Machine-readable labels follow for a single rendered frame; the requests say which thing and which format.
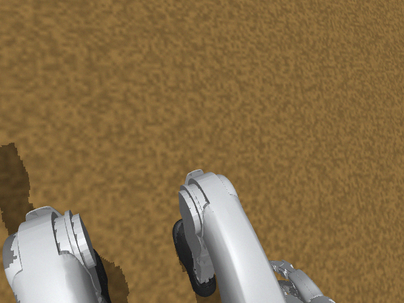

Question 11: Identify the right robot hand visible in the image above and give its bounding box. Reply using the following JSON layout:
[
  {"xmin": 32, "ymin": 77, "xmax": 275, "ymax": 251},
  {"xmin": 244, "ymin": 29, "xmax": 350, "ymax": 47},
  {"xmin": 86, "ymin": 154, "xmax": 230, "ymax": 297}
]
[{"xmin": 269, "ymin": 260, "xmax": 324, "ymax": 303}]

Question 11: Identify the right robot foot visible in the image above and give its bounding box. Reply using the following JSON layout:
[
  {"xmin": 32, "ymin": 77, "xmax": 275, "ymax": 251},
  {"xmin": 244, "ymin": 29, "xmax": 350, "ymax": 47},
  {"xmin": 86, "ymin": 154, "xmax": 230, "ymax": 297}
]
[{"xmin": 172, "ymin": 219, "xmax": 216, "ymax": 297}]

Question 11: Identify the left robot foot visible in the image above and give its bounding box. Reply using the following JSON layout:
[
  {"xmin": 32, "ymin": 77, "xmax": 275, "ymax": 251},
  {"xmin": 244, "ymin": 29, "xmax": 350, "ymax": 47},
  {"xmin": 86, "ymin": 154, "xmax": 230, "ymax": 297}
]
[{"xmin": 93, "ymin": 249, "xmax": 111, "ymax": 303}]

